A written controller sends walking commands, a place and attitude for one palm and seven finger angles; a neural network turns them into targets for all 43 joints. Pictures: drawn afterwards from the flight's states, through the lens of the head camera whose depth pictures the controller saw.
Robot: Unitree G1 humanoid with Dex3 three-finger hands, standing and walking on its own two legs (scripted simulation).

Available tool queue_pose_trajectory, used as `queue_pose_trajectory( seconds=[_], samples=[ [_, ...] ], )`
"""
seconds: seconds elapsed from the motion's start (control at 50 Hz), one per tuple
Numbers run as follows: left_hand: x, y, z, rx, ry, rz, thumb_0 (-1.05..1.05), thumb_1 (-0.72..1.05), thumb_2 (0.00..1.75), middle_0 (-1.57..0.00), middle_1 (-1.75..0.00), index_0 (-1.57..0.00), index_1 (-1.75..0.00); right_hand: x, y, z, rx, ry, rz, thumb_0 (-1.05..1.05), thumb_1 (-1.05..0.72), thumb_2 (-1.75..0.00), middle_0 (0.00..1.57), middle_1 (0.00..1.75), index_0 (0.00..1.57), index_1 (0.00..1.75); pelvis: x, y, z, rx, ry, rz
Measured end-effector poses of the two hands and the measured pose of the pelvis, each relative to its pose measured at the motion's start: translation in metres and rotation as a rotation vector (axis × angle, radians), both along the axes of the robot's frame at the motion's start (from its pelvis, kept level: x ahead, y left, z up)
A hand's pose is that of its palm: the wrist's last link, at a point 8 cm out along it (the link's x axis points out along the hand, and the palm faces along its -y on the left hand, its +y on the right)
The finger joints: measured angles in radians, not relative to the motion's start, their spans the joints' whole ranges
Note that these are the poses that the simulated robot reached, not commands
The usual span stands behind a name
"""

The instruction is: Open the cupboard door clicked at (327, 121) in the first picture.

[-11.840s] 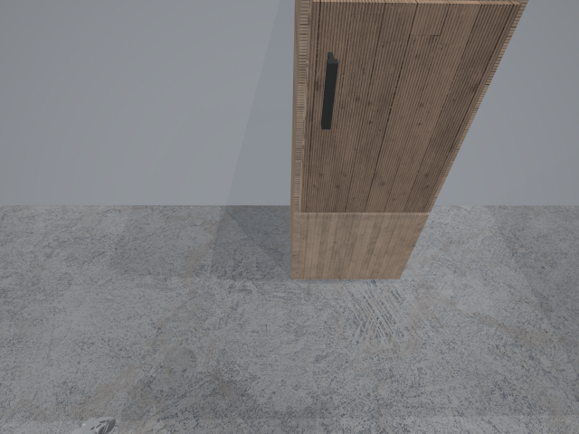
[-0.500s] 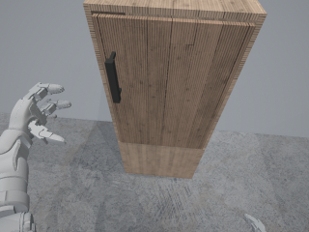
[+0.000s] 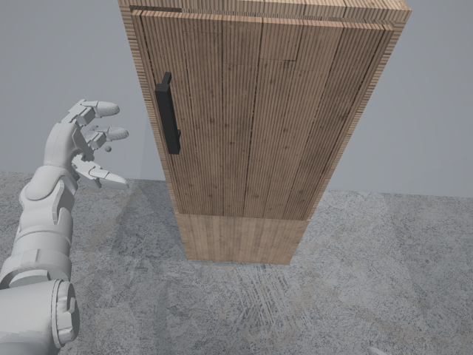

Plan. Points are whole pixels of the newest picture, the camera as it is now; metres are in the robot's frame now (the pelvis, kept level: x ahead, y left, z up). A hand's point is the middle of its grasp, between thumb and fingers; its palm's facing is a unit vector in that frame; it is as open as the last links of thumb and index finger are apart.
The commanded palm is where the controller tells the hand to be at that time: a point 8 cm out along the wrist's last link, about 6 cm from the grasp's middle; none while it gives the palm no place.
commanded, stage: move the hooked fingers beside the handle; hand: left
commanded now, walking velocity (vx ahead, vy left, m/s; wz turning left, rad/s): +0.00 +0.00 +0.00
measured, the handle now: (171, 115) +0.52 +0.13 +0.10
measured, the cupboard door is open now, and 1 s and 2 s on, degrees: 0 0 0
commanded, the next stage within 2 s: slide the fingers in behind the handle in 1.20 s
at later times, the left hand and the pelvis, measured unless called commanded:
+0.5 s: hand (133, 124) +0.48 +0.19 +0.12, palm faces -0.03 -1.00 +0.01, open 14.0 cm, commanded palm +0.46 +0.25 +0.11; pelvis +0.00 -0.01 -0.01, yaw -1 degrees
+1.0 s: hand (133, 128) +0.48 +0.20 +0.11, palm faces -0.04 -1.00 +0.02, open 14.0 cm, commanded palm +0.46 +0.24 +0.11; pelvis +0.01 -0.01 -0.01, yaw -1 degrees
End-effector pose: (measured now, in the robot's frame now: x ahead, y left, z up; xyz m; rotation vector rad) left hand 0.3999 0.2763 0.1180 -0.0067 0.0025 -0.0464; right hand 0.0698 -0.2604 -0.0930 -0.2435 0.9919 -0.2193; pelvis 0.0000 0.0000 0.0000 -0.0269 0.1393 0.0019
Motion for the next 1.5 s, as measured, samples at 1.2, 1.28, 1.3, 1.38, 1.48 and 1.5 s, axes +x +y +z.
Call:
queue_pose_trajectory(
  seconds=[1.2, 1.28, 1.3, 1.38, 1.48, 1.5],
  samples=[
    [0.066, -0.032, -0.013, -0.01, 0.011, 0.007, -0.01, -0.5, 0.3, -0.3, -1.2, -0.3, -1.2, -0.029, -0.008, -0.015, 0.01, 0.171, -0.073, 0.01, -0.91, -0.9, 0.21, 0.3, 0.2, 0.3, 0.011, -0.006, -0.011, -0.008, 0.096, -0.016],
    [0.064, -0.029, -0.012, -0.014, 0.01, 0.013, -0.01, -0.5, 0.3, -0.3, -1.2, -0.3, -1.2, -0.035, -0.007, -0.015, 0.015, 0.182, -0.088, 0.01, -0.91, -0.9, 0.21, 0.3, 0.2, 0.3, 0.011, -0.006, -0.01, -0.007, 0.09, -0.022],
    [0.063, -0.028, -0.012, -0.013, 0.012, 0.016, -0.01, -0.5, 0.3, -0.3, -1.2, -0.3, -1.2, -0.037, -0.006, -0.015, 0.015, 0.184, -0.09, 0.01, -0.91, -0.9, 0.21, 0.3, 0.2, 0.3, 0.011, -0.006, -0.01, -0.007, 0.088, -0.022],
    [0.059, -0.025, -0.013, 0.0, 0.019, 0.014, -0.01, -0.5, 0.3, -0.3, -1.2, -0.3, -1.2, -0.043, -0.007, -0.015, 0.012, 0.195, -0.095, 0.01, -0.91, -0.9, 0.21, 0.3, 0.2, 0.3, 0.009, -0.006, -0.009, -0.009, 0.083, -0.018],
    [0.057, -0.029, -0.012, -0.013, 0.006, 0.003, -0.01, -0.5, 0.3, -0.3, -1.2, -0.29, -1.2, -0.046, -0.009, -0.015, 0.002, 0.207, -0.087, 0.01, -0.91, -0.9, 0.21, 0.3, 0.2, 0.3, 0.007, -0.006, -0.01, -0.01, 0.081, -0.011],
    [0.056, -0.031, -0.011, -0.014, 0.003, 0.0, -0.01, -0.5, 0.3, -0.3, -1.2, -0.29, -1.2, -0.047, -0.01, -0.015, 0.001, 0.206, -0.087, 0.01, -0.91, -0.9, 0.21, 0.3, 0.2, 0.3, 0.006, -0.005, -0.01, -0.011, 0.081, -0.01]
  ],
)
